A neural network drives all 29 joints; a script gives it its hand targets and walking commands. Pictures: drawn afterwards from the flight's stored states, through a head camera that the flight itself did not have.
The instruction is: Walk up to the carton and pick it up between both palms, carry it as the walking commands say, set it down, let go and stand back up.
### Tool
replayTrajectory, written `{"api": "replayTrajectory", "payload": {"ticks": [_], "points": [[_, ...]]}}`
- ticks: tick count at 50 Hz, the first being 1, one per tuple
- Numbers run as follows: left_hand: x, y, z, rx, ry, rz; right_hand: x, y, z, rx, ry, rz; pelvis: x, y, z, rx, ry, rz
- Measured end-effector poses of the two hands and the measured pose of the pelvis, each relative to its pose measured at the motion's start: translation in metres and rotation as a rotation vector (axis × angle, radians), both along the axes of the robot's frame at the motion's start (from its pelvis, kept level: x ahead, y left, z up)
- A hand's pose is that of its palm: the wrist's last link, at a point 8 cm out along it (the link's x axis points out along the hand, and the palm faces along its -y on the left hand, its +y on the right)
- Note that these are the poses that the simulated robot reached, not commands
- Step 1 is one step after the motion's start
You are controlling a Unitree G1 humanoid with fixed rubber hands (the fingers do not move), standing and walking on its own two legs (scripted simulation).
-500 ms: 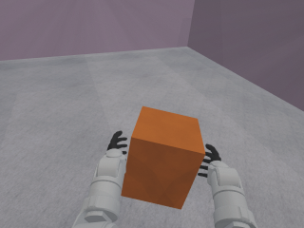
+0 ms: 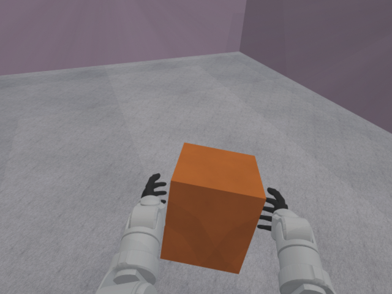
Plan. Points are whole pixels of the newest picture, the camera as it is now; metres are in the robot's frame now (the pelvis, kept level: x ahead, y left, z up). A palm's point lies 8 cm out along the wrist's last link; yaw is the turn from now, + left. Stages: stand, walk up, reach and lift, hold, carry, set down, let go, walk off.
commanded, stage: set down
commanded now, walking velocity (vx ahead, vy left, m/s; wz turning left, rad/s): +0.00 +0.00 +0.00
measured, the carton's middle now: (209, 204) +0.40 -0.02 -0.05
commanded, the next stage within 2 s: none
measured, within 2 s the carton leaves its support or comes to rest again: neither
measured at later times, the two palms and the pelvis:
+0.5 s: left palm (162, 216) +0.34 +0.10 -0.03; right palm (281, 232) +0.31 -0.19 -0.04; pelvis +0.01 -0.02 -0.01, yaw -2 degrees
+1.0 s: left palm (155, 243) +0.34 +0.12 -0.15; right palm (260, 245) +0.33 -0.16 -0.13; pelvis -0.04 -0.01 -0.08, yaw -3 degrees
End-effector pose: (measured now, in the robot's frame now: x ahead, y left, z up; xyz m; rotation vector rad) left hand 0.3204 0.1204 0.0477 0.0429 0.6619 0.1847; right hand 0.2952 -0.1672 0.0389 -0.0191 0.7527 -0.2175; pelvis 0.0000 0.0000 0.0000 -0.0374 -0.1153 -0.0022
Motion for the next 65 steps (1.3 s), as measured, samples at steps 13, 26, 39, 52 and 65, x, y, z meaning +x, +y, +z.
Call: {"api": "replayTrajectory", "payload": {"ticks": [13, 26, 39, 52, 65], "points": [[0.016, -0.006, -0.032, -0.053, 0.022, -0.099, 0.008, -0.012, -0.030, -0.021, -0.007, -0.002, 0.010, -0.001, 0.000, 0.013, 0.076, -0.022], [0.025, -0.022, -0.083, -0.039, 0.046, -0.110, 0.015, -0.027, -0.079, -0.025, 0.004, -0.038, 0.014, -0.019, -0.008, 0.041, 0.245, -0.033], [0.018, -0.016, -0.151, -0.047, 0.034, -0.108, 0.024, -0.020, -0.130, -0.077, -0.028, -0.029, -0.007, -0.020, -0.035, 0.050, 0.472, -0.048], [0.023, 0.005, -0.200, -0.050, -0.005, -0.033, 0.036, 0.004, -0.175, -0.075, -0.075, -0.011, -0.039, -0.009, -0.084, 0.035, 0.582, -0.049], [0.054, 0.007, -0.232, -0.050, -0.004, 0.000, 0.067, 0.006, -0.212, -0.041, -0.067, 0.000, -0.038, -0.011, -0.120, 0.038, 0.692, -0.044]]}}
